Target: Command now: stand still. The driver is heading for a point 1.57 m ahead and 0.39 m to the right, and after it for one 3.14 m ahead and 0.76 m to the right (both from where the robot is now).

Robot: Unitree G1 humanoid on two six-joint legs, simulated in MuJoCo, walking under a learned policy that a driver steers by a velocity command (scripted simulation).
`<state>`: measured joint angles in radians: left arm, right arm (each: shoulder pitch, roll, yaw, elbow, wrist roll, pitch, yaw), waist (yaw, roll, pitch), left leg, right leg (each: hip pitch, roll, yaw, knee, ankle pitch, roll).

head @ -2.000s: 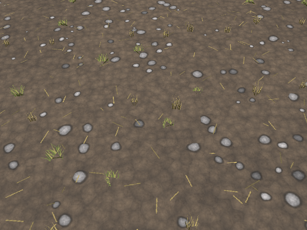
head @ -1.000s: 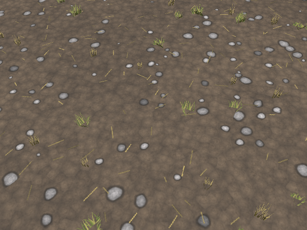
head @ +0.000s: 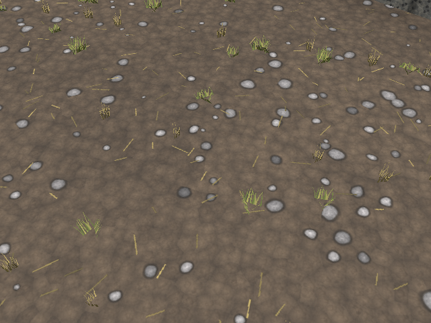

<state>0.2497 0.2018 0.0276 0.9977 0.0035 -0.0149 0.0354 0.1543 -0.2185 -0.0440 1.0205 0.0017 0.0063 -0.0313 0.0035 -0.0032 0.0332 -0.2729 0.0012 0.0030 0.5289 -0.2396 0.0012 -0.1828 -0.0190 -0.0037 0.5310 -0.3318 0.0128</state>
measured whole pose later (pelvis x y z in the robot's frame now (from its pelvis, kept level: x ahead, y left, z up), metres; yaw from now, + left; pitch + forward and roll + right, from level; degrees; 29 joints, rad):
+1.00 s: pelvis +0.38 -0.05 +0.01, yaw +0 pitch +0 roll -1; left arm 0.30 0.23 0.05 0.99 0.01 -0.10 -0.03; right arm 0.17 -0.27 -0.07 0.95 0.02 -0.08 -0.02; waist 0.04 0.04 0.02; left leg -0.63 0.13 -0.04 1.05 -0.19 0.04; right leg -0.16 0.08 -0.07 0.29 -0.14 -0.08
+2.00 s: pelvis +0.91 -0.12 +0.00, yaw -28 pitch +1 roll +1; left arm 0.23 0.27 0.09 0.78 -0.01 -0.05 -0.03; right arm 0.15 -0.29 -0.07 0.85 0.01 -0.12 -0.01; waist 0.01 0.02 0.06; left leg -0.48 0.10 -0.03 1.19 -0.36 0.00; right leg -0.34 0.09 -0.01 0.49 -0.17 -0.10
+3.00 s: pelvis +1.40 -0.42 +0.00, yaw -32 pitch +2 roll +0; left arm 0.12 0.25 0.05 0.72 0.00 -0.09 -0.02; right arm 0.35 -0.29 -0.05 0.90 0.03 -0.06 0.00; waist -0.03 0.03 0.02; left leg -0.38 0.03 -0.05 1.14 -0.42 0.02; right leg -0.37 0.00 -0.07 0.50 -0.17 -0.04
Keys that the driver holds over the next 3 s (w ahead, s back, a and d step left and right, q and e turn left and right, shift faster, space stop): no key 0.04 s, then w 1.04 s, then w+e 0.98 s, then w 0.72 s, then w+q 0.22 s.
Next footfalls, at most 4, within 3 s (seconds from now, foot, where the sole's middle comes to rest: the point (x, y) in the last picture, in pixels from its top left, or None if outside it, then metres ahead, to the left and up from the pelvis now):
0.74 right None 0.44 -0.13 -0.77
1.32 left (193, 250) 0.75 0.11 -0.77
1.84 right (281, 200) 0.97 -0.21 -0.77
2.36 left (268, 132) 1.33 -0.19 -0.77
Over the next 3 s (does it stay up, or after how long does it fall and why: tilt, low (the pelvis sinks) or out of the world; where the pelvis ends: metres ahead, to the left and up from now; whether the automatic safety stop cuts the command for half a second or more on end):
stays up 1.40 -0.42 0.00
